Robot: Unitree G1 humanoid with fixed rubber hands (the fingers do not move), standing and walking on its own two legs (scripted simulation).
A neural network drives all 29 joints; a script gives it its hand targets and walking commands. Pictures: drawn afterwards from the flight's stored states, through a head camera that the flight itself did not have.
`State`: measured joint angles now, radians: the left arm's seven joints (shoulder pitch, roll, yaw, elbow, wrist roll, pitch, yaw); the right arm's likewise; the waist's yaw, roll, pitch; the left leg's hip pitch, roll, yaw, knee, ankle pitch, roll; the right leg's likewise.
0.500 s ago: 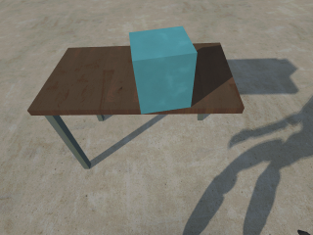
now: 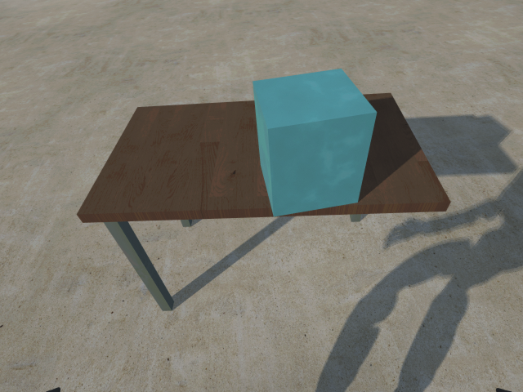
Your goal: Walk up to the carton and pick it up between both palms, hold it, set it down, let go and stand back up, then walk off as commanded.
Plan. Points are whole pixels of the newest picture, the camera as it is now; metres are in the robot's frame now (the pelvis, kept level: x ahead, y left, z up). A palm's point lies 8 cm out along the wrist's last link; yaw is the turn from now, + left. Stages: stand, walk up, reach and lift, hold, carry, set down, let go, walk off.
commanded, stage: walk up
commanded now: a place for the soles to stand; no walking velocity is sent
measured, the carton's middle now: (306, 143) +0.65 -0.11 +0.02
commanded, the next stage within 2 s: none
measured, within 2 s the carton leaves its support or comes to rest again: neither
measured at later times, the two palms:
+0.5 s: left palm out of the picture +0.18 +0.37 -0.08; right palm out of the picture -0.01 -0.29 -0.04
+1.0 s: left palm out of the picture +0.15 +0.37 -0.06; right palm out of the picture +0.02 -0.29 -0.08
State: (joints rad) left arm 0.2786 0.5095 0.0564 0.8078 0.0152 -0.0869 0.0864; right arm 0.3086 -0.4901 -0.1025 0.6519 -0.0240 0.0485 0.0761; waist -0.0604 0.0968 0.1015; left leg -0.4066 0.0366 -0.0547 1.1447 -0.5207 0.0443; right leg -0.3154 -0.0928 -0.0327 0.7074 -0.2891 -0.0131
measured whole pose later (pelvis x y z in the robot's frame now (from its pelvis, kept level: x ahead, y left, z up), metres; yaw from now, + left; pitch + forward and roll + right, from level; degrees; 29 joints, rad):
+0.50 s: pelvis +0.01 +0.07 +0.02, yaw -4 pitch +1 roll -3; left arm 0.15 0.44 0.05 0.80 0.02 -0.03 0.03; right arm 0.40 -0.48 -0.09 0.77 -0.01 -0.04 0.00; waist -0.07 0.00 0.10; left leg -0.36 0.03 0.05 0.66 -0.32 0.05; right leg -0.53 -0.01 0.01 0.99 -0.40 -0.01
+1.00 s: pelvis +0.01 +0.05 +0.02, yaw -4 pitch -3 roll +0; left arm 0.21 0.46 0.06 0.84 0.02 -0.01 0.01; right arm 0.33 -0.46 -0.07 0.84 -0.02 -0.06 0.01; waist -0.04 0.02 0.10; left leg -0.36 0.04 0.05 0.66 -0.25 0.02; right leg -0.31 -0.01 0.00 0.83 -0.51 -0.02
